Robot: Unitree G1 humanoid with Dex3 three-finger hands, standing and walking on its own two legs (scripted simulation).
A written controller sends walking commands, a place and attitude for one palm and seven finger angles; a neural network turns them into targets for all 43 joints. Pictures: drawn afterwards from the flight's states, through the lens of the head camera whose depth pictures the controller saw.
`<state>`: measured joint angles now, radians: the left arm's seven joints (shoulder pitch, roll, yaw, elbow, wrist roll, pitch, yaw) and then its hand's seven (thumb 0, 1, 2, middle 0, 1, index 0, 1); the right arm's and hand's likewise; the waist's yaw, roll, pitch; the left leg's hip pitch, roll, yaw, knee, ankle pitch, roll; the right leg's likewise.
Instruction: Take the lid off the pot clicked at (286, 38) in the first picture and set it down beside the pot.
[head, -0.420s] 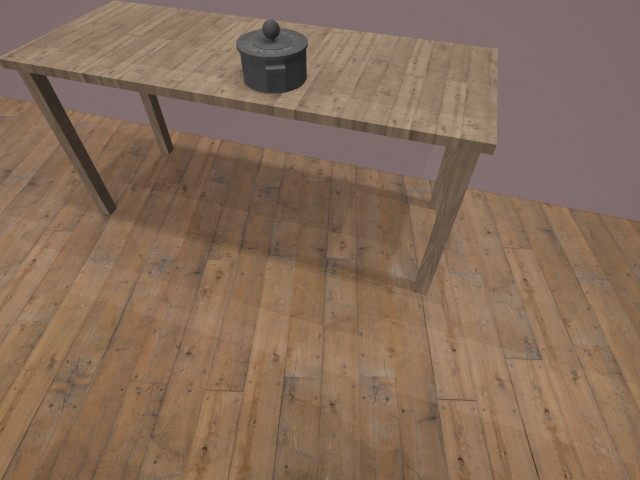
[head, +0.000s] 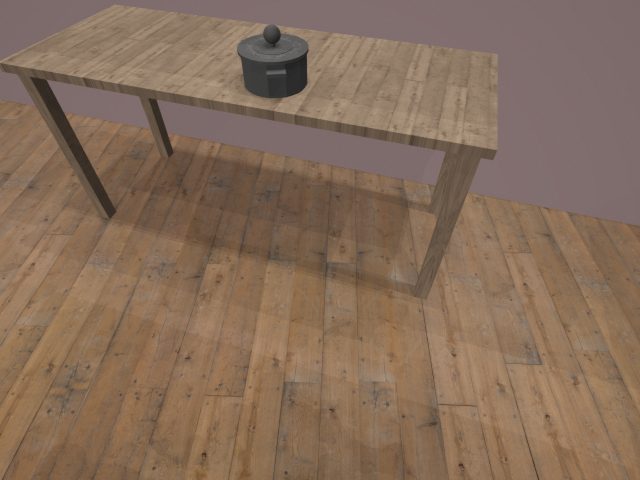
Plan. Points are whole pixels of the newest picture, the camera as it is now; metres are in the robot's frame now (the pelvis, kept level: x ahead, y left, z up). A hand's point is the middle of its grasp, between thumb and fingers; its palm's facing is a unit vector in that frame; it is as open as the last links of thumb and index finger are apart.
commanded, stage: look at it before walking up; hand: left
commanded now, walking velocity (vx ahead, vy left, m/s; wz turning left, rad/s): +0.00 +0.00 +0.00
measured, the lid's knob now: (271, 34) +1.17 +0.20 +0.07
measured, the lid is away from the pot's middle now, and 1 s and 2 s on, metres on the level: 0.00 0.00 0.00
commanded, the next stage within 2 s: walk to a spot facing it in 0.22 s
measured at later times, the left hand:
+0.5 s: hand out of the picture +0.06 +0.25 -0.16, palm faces +0.03 -0.94 -0.34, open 7.4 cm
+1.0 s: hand out of the picture +0.05 +0.25 -0.16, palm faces +0.29 -0.92 -0.25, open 7.4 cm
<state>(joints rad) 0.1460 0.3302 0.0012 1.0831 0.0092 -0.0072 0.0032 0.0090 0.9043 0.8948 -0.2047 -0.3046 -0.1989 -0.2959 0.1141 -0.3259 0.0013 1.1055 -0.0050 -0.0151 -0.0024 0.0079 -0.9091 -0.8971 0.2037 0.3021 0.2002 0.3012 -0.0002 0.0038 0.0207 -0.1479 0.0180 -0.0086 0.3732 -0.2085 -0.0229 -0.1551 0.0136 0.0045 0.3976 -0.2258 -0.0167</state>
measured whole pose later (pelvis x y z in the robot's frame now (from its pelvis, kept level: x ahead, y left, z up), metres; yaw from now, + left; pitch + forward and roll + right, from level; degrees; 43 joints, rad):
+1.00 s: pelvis +0.05 +0.03 +0.00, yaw +18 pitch +2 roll +1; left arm 0.23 0.23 0.06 0.93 0.02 0.02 -0.02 0.01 0.91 0.90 -0.20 -0.30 -0.20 -0.30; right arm 0.38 -0.18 -0.05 1.02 -0.01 -0.03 0.01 0.01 -0.91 -0.90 0.21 0.30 0.20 0.30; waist -0.05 0.00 0.00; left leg -0.20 -0.07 -0.09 0.39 -0.23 0.05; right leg -0.52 -0.07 0.00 0.83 -0.31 0.06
